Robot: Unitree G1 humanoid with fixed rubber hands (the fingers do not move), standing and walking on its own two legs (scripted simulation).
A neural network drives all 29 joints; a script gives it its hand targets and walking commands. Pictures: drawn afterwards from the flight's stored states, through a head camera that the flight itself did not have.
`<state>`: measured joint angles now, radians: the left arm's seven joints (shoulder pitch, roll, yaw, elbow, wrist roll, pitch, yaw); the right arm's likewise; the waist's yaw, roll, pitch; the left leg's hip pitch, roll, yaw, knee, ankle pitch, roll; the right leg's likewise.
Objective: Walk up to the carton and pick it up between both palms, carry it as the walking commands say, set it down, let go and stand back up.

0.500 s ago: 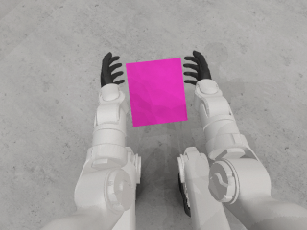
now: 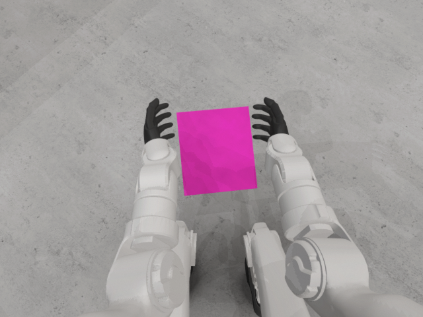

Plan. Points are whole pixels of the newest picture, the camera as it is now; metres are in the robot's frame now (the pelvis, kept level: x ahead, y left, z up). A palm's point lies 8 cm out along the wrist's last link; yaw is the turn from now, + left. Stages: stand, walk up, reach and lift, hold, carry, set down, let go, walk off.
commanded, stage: reach and lift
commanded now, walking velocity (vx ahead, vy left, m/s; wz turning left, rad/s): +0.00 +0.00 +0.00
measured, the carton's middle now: (214, 153) +0.45 +0.01 -0.16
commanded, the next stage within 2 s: none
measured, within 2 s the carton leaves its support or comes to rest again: neither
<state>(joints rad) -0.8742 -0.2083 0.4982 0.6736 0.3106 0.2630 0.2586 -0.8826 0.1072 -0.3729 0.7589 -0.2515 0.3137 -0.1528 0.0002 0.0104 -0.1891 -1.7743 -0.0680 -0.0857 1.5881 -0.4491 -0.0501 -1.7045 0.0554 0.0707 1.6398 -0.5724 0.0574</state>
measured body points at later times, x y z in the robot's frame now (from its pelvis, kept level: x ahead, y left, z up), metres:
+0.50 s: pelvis +0.02 +0.00 +0.07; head +0.19 +0.00 +0.48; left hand +0.44 +0.12 +0.03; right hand +0.44 -0.11 +0.02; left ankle +0.11 +0.13 -0.51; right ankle +0.07 -0.14 -0.51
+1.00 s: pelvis +0.03 +0.00 +0.14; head +0.17 +0.01 +0.56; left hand +0.42 +0.12 +0.10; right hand +0.42 -0.11 +0.09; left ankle +0.11 +0.13 -0.51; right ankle +0.07 -0.14 -0.51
